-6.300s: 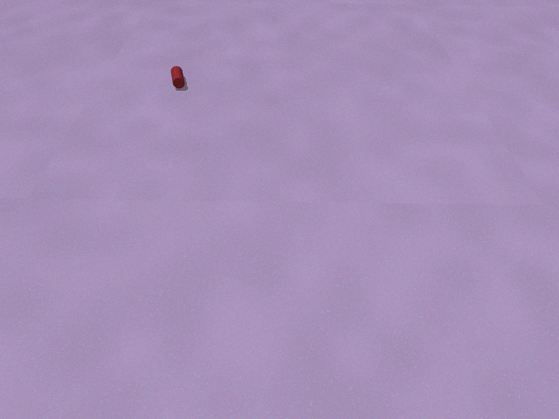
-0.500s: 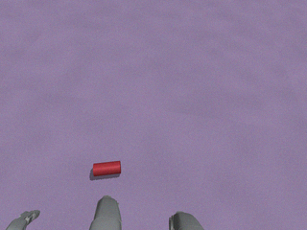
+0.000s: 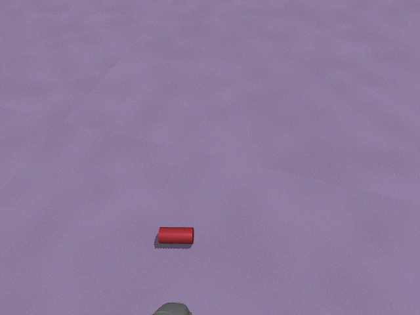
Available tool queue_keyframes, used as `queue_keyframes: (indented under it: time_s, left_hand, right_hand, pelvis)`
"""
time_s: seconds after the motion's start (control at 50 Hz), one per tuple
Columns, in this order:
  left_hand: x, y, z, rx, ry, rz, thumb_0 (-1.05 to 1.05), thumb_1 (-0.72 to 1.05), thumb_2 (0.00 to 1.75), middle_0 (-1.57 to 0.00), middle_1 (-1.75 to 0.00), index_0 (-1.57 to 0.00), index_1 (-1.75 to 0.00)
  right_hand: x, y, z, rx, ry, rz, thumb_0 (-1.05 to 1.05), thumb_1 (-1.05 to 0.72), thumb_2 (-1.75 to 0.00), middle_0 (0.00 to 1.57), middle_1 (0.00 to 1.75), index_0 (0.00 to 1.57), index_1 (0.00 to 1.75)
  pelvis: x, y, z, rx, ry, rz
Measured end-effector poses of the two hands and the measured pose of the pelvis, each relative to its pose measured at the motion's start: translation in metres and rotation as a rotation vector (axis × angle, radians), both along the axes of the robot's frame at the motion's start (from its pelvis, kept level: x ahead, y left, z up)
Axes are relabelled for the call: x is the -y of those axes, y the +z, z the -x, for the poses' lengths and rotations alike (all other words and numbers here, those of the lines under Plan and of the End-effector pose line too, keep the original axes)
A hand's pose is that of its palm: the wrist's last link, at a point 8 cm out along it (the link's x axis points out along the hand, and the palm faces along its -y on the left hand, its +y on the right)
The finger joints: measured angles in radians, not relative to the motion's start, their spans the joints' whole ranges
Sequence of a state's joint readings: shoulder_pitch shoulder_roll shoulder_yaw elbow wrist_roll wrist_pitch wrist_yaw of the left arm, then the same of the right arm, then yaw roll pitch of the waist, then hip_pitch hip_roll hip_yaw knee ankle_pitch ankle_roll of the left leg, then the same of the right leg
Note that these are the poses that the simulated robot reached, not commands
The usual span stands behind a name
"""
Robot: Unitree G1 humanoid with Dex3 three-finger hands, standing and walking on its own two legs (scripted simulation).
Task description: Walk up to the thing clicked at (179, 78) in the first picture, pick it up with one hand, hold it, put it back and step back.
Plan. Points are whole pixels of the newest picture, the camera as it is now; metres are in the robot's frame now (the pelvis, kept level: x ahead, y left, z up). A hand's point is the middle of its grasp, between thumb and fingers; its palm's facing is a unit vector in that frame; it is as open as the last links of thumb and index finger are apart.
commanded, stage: walk up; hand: left
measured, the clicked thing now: (176, 235) +0.51 +0.23 -0.72
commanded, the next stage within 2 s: stand in 1.52 s
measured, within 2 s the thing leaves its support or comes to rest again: neither
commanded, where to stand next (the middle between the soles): +0.12 +0.02 m, yaw -2 degrees
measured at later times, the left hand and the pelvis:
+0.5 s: hand out of the picture +0.08 +0.28 -0.15, palm faces -0.01 -0.93 -0.37, open 7.4 cm; pelvis +0.01 +0.01 +0.00, yaw +1 degrees
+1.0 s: hand out of the picture +0.11 +0.27 -0.13, palm faces -0.01 -0.94 -0.34, open 7.4 cm; pelvis +0.02 +0.02 +0.02, yaw +0 degrees
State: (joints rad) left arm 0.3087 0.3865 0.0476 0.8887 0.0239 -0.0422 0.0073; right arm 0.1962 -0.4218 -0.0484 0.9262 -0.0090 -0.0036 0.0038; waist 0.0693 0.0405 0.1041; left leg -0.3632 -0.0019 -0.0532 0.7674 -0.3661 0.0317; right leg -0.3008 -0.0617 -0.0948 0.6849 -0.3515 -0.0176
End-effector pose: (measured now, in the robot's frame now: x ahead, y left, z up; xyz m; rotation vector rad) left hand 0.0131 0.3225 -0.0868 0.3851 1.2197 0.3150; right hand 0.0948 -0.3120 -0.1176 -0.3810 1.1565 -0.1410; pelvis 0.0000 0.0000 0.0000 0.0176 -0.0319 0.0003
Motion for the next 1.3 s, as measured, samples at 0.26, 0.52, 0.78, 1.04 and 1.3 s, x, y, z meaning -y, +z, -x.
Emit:
queue_keyframes:
  time_s: [0.26, 0.52, 0.78, 1.04, 1.3]
  left_hand:
    - [-0.009, -0.027, -0.052, 0.07, -0.044, 0.112, 0.01, 0.9, 0.89, -0.2, -0.3, -0.2, -0.3]
    - [0.001, -0.02, -0.065, 0.04, -0.064, 0.09, 0.01, 0.9, 0.89, -0.2, -0.3, -0.2, -0.3]
    - [-0.001, -0.012, -0.088, 0.041, -0.057, 0.102, 0.01, 0.9, 0.89, -0.2, -0.3, -0.2, -0.3]
    - [0.007, -0.009, -0.09, 0.025, -0.053, 0.115, 0.01, 0.9, 0.89, -0.2, -0.3, -0.2, -0.3]
    - [0.01, -0.007, -0.083, -0.01, -0.054, 0.109, 0.01, 0.9, 0.89, -0.2, -0.3, -0.2, -0.3]
  right_hand:
    - [-0.027, 0.029, 0.006, 0.04, -0.007, 0.045, 0.01, -0.9, -0.9, 0.21, 0.3, 0.21, 0.3]
    - [-0.018, 0.008, 0.021, -0.045, -0.077, 0.008, 0.01, -0.9, -0.9, 0.2, 0.3, 0.2, 0.3]
    - [-0.035, 0.015, 0.008, -0.072, -0.082, -0.028, 0.01, -0.9, -0.9, 0.2, 0.3, 0.2, 0.3]
    - [-0.027, 0.027, -0.02, -0.004, -0.089, -0.016, 0.01, -0.9, -0.9, 0.2, 0.3, 0.2, 0.3]
    - [-0.026, 0.022, -0.007, -0.044, -0.107, -0.034, 0.01, -0.9, -0.9, 0.2, 0.3, 0.2, 0.3]
  pelvis:
    - [-0.018, 0.004, -0.001, 0.008, 0.018, 0.03]
    - [-0.016, 0.004, -0.007, 0.014, 0.011, 0.024]
    - [-0.018, 0.017, -0.016, 0.007, 0.005, 0.021]
    - [-0.017, 0.022, -0.022, 0.015, -0.003, 0.015]
    - [-0.013, 0.024, -0.024, 0.011, -0.014, 0.014]
